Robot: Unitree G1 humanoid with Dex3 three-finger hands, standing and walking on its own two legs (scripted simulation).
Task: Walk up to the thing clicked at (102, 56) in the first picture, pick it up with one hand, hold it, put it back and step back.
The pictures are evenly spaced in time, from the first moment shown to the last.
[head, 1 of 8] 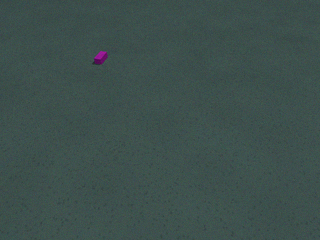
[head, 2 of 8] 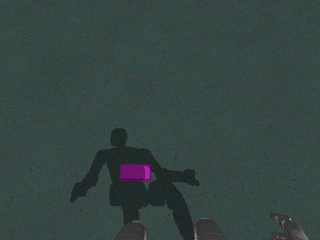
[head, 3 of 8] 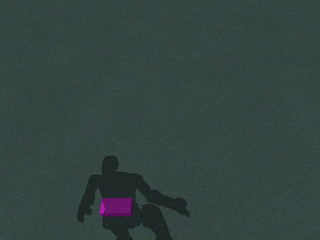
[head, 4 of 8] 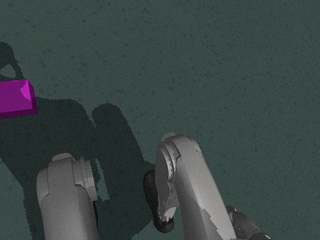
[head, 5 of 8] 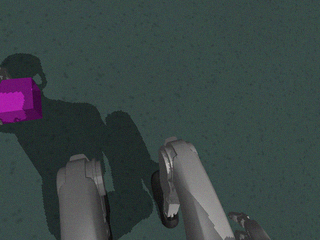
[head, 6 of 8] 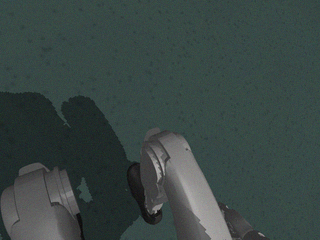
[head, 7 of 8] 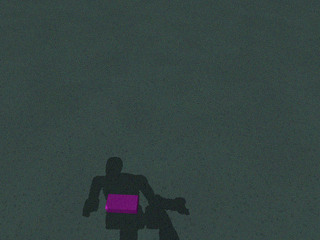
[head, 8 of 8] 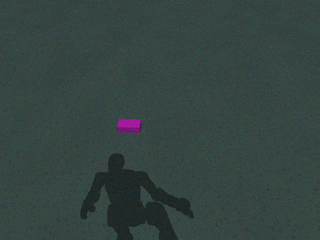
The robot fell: no
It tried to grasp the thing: yes
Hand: left
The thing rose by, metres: 0.67
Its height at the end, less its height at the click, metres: +0.00
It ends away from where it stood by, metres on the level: 0.01
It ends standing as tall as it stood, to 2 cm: yes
